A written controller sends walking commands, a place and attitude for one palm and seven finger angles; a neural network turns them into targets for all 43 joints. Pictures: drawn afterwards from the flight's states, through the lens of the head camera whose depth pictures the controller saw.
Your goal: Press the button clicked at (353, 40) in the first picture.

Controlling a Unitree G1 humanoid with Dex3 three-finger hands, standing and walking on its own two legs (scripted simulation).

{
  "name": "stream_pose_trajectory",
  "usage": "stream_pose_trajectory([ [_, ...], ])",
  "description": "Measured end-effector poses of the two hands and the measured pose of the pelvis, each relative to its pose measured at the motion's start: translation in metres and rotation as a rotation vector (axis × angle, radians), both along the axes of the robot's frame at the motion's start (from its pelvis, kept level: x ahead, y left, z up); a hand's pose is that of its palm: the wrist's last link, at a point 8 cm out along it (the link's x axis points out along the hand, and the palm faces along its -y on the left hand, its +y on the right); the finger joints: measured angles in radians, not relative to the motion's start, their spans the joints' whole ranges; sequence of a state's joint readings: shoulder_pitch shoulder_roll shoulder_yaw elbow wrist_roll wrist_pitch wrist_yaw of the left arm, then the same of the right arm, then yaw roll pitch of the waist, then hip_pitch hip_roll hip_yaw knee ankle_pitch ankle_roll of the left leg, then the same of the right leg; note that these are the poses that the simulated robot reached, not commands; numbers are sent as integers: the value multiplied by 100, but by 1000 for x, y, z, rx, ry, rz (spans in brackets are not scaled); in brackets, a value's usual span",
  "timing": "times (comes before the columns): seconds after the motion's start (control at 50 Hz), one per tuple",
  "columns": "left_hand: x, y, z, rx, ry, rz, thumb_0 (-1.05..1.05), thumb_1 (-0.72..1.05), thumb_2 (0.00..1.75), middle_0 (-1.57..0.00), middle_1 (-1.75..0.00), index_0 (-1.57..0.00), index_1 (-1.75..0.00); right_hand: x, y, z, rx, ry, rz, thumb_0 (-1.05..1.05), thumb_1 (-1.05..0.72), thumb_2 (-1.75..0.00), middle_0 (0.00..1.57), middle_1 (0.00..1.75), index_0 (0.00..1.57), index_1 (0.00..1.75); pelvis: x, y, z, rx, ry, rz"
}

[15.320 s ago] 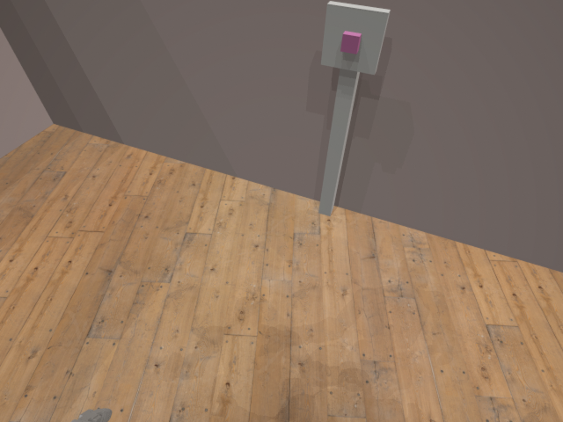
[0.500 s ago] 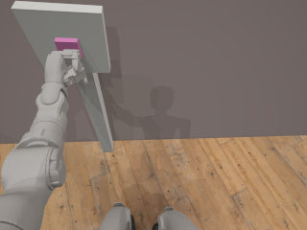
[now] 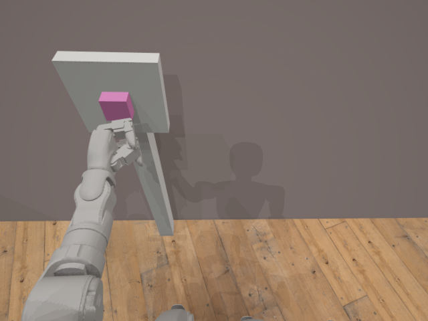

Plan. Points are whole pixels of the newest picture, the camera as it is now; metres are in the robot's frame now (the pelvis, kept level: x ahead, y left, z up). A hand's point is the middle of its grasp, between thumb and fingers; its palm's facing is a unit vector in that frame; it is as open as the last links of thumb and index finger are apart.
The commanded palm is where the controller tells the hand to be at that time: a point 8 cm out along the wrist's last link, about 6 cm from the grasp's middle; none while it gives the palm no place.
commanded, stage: pull the fist back off the button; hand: left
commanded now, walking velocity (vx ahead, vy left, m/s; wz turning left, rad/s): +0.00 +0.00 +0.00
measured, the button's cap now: (117, 105) +0.50 +0.19 +0.11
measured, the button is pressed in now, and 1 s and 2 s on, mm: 0 0 0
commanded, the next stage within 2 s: draw the hand back to the body in 0.38 s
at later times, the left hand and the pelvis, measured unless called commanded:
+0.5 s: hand (131, 175) +0.36 +0.15 +0.08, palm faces +0.01 -1.00 -0.02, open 3.1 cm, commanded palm +0.34 +0.21 +0.09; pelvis +0.00 -0.02 +0.00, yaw +2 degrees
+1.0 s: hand (87, 199) +0.28 +0.18 +0.14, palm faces +0.02 -1.00 -0.03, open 3.1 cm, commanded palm +0.25 +0.24 +0.15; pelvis +0.01 -0.01 +0.03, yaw +2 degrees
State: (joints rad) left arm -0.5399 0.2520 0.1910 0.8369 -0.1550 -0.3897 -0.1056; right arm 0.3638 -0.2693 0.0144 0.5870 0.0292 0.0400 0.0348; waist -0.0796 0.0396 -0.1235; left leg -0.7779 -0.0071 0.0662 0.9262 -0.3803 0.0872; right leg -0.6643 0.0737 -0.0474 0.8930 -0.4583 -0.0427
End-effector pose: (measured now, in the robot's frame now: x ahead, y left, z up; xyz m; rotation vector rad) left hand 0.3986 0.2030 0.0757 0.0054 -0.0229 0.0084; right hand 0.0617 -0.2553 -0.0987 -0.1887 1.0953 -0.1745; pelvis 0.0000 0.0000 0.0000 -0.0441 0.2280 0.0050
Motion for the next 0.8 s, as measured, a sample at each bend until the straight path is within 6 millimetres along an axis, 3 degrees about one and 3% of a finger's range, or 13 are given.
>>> stream_pose_trajectory([
  [0.2,-44,8,3,12,-24,8,2,90,90,-130,-150,-130,-149,59,1,12,13,-134,59,1,-90,-90,20,30,20,29,9,-7,5,7,-34,14],
  [0.36,-68,1,1,10,-2,-7,2,90,90,-130,-150,-130,-150,87,3,19,14,-210,108,1,-90,-90,20,30,20,29,7,-13,6,13,-55,32],
  [0.48,-63,-1,3,15,-6,1,2,89,90,-130,-150,-130,-150,88,2,17,10,-220,120,1,-90,-90,20,30,20,29,1,-18,5,14,-58,38],
  [0.6,-57,3,14,21,-15,-1,2,89,90,-130,-150,-130,-149,70,-3,15,16,-193,81,1,-90,-90,20,30,20,29,2,-21,7,18,-62,22],
  [0.7,-74,12,29,23,-23,-5,2,90,90,-130,-150,-130,-149,59,-7,20,28,-188,43,2,-90,-90,20,30,20,29,8,-20,15,24,-84,7],
  [0.8,-99,23,35,18,-8,8,2,90,90,-130,-150,-130,-149,65,-8,28,19,-214,44,2,-90,-90,20,30,20,29,11,-18,20,25,-109,8],
])
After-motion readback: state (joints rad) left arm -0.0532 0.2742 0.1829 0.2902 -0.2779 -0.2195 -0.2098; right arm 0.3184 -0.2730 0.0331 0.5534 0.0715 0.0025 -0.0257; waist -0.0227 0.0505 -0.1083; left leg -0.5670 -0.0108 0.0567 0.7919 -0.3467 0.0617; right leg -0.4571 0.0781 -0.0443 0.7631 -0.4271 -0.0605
